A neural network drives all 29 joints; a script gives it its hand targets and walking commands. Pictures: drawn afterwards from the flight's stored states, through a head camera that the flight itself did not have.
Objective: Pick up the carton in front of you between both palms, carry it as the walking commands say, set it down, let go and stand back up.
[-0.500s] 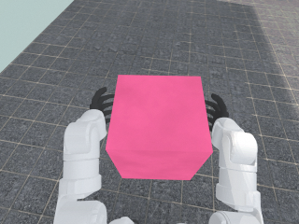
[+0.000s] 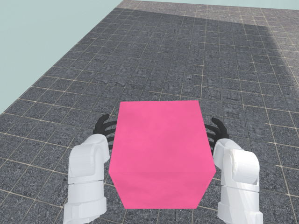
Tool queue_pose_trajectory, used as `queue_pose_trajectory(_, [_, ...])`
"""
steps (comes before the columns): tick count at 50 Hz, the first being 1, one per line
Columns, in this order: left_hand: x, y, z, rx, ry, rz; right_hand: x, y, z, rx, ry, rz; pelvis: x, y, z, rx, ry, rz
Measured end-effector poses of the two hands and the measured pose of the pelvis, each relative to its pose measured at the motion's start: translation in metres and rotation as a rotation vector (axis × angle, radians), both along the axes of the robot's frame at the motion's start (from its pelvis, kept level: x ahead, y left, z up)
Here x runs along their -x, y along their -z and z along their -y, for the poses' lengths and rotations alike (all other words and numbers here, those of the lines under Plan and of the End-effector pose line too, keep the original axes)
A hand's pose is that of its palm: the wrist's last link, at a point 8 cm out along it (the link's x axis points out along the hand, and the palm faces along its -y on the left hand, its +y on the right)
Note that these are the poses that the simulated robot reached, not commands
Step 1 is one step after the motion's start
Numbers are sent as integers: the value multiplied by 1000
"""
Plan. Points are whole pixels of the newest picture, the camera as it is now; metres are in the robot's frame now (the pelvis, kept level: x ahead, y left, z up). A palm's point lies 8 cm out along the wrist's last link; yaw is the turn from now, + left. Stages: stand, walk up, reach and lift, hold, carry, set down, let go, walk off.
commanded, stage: carry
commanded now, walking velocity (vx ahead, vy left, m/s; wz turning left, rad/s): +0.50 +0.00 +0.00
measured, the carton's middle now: (159, 157) +0.30 +0.00 +0.01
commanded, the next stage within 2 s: none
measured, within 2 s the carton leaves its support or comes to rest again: neither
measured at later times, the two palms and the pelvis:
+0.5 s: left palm (109, 79) +0.56 +0.18 +0.09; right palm (195, 82) +0.54 -0.12 +0.09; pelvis +0.30 +0.04 -0.01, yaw -4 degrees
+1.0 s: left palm (134, 40) +0.86 +0.12 +0.08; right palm (198, 43) +0.85 -0.18 +0.07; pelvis +0.61 -0.03 -0.01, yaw -1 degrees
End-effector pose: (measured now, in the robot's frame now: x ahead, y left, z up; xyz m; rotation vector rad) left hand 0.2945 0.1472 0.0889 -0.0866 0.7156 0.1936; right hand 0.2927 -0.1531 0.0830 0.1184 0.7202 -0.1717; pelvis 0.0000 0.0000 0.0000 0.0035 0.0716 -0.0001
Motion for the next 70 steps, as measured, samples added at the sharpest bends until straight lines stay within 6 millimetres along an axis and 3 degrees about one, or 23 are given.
queue_pose_trajectory(4, [-21,1,3,-14,10,-19,-25,3,2,-2,-18,-20,-39,-12,7,-20,4,-1])
queue_pose_trajectory(9, [-67,-16,5,-29,29,38,-68,-12,4,19,-26,38,-94,-18,6,-27,14,-3])
queue_pose_trajectory(15, [-137,-27,-2,-25,60,110,-131,-28,-3,40,-4,109,-176,-10,-6,-14,21,6])
queue_pose_trajectory(21, [-220,-4,-23,12,74,113,-209,-16,-25,83,6,109,-266,15,-28,-15,49,32])
queue_pose_trajectory(25, [-263,4,-28,16,100,22,-244,-8,-30,83,30,18,-303,5,-38,-1,68,26])
queue_pose_trajectory(30, [-314,-7,-26,13,131,9,-285,-19,-29,82,59,3,-351,-11,-43,20,65,17])
queue_pose_trajectory(40, [-428,-30,-13,4,95,94,-411,-40,-15,79,25,90,-472,-15,-21,18,49,11])
queue_pose_trajectory(43, [-469,-24,-1,-6,85,92,-455,-31,-2,69,14,88,-516,-6,-7,7,43,14])
queue_pose_trajectory(47, [-529,-6,22,-38,77,75,-519,-5,20,37,5,73,-576,13,15,14,27,25])
queue_pose_trajectory(50, [-562,7,31,-48,65,-3,-556,10,30,23,-8,-3,-606,8,27,11,9,16])
queue_pose_trajectory(55, [-604,7,36,-47,31,-50,-609,9,35,25,-45,-48,-656,-10,40,-14,6,4])
queue_pose_trajectory(62, [-681,-11,38,-49,49,28,-679,-8,37,31,-25,28,-730,-16,38,-22,21,10])
queue_pose_trajectory(66, [-729,-18,33,-33,74,93,-720,-20,32,50,2,92,-777,-8,28,-2,28,27])
queue_pose_trajectory(70, [-776,-11,24,6,80,119,-763,-23,23,93,6,116,-818,5,19,-11,43,35])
